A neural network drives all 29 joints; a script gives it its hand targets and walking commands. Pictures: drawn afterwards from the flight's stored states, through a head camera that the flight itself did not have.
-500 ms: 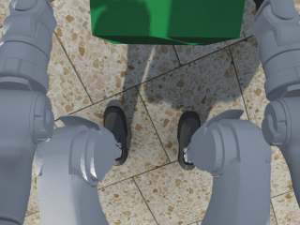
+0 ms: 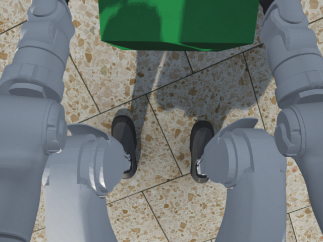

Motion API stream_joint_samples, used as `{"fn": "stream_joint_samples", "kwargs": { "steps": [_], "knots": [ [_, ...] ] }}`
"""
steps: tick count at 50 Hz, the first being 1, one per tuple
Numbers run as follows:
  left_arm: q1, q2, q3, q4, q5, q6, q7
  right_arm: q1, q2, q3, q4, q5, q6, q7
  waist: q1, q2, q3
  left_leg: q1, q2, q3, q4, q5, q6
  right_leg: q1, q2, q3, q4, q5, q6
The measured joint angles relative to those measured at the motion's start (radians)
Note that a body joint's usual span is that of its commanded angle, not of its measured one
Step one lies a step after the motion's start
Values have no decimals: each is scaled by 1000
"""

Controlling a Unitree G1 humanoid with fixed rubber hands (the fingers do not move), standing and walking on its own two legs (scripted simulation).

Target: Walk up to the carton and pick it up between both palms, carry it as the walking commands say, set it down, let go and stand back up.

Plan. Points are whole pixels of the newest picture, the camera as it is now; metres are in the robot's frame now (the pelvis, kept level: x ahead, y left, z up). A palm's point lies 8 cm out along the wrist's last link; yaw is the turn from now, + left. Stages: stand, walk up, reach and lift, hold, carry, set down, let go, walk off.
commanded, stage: reach and lift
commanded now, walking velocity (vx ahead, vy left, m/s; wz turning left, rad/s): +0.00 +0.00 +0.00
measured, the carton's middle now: (174, 6) +0.54 -0.02 -0.25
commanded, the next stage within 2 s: none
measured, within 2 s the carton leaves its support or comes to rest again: leaves its support in 1.14 s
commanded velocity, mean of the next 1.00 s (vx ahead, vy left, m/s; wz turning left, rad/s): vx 0.00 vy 0.00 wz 0.00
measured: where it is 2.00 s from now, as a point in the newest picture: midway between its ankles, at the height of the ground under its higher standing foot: (163, 159)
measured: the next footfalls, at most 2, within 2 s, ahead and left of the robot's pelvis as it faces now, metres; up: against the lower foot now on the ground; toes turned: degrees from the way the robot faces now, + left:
none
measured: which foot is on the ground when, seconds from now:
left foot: down 0.00-1.00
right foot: down 0.00-1.00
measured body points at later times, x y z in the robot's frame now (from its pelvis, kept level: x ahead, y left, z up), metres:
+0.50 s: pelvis +0.00 +0.00 +0.01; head +0.37 -0.01 +0.24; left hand +0.56 +0.16 -0.19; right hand +0.54 -0.20 -0.19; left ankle +0.13 +0.12 -0.32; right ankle +0.11 -0.12 -0.32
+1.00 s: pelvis -0.01 +0.00 -0.01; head +0.36 +0.00 +0.24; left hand +0.56 +0.16 -0.19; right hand +0.55 -0.20 -0.19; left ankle +0.13 +0.12 -0.32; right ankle +0.11 -0.12 -0.32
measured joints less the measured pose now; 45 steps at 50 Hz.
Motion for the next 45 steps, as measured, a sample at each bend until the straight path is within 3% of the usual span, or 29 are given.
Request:
{"fn": "stream_joint_samples", "kwargs": {
  "steps": [15,27,35,45],
  "knots": [
    [-49,-68,1,36,30,-28,34,-31,6,68,23,43,-22,-29,-1,-1,-5,-8,11,-2,-17,5,1,-16,14,-1,-23,19,3],
    [-59,-55,-16,61,7,-63,36,-62,6,129,50,75,-37,-43,1,-8,2,-1,19,-7,-32,8,-6,-18,25,-6,-39,32,-5],
    [-86,-56,26,84,40,-32,22,-99,13,80,94,38,-7,-24,3,-14,7,-9,12,-13,-12,14,-10,-27,27,-8,-21,40,-7],
    [-86,-59,69,33,99,48,-12,-82,-2,17,52,1,55,12,3,-14,14,-27,-2,-15,19,23,-7,-36,18,-7,12,38,-5]
  ]
}}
